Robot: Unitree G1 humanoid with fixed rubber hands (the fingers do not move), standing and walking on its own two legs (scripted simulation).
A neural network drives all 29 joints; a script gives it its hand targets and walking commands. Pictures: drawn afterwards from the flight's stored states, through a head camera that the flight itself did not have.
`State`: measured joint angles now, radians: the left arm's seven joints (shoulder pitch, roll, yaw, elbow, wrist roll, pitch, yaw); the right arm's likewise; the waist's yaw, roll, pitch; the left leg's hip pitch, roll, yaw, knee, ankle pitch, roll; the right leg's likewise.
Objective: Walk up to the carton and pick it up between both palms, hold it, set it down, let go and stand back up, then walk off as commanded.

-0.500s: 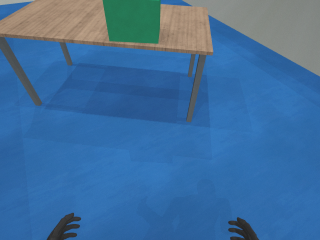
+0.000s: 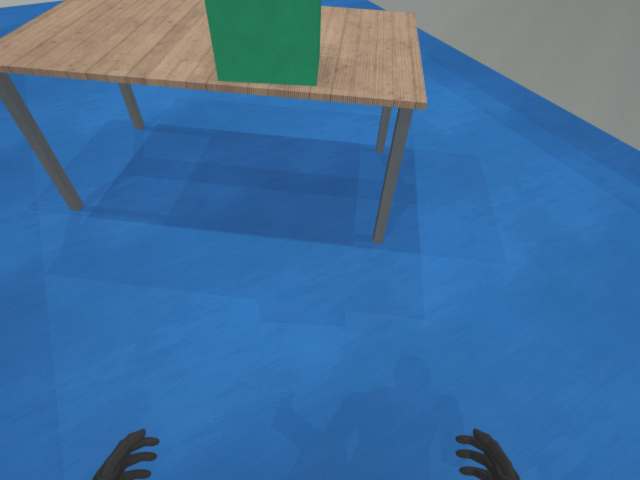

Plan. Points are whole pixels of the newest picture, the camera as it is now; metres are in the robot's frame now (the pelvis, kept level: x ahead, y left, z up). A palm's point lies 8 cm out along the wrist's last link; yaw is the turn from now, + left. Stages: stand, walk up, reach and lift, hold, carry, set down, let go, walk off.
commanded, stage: stand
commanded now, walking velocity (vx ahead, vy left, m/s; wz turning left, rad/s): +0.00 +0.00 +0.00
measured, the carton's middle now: (269, 28) +1.29 +0.17 +0.03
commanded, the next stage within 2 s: walk up in 0.16 s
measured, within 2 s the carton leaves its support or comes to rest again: neither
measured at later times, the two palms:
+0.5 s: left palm out of the picture +0.11 +0.30 -0.10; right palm out of the picture +0.15 -0.24 -0.08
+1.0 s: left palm (79, 405) +0.24 +0.33 -0.09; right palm out of the picture +0.14 -0.24 -0.10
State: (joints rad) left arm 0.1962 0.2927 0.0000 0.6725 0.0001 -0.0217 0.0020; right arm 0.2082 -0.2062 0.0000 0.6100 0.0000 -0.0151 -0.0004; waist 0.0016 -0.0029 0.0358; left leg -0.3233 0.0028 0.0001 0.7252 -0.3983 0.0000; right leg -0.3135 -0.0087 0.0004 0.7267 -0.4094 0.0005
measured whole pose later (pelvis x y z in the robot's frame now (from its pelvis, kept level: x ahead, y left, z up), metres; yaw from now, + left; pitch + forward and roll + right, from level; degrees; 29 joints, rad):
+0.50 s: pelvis +0.01 +0.02 +0.00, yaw +0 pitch +0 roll -1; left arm 0.26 0.35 0.00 0.72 0.00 -0.09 0.00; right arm 0.25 -0.29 0.00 0.61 0.00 -0.03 0.04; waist 0.02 0.00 0.04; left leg -0.43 0.01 0.00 0.94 -0.50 0.01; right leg -0.30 -0.02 0.00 0.74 -0.44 -0.01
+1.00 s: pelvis +0.13 +0.03 +0.00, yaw +2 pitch -1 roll +0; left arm 0.29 0.42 0.00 0.75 0.00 -0.10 -0.01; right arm 0.52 -0.32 0.00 0.61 0.00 -0.06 0.05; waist -0.09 -0.01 0.05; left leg -0.23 -0.03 0.00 0.81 -0.49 0.05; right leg -0.43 0.00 0.00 0.71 -0.24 -0.03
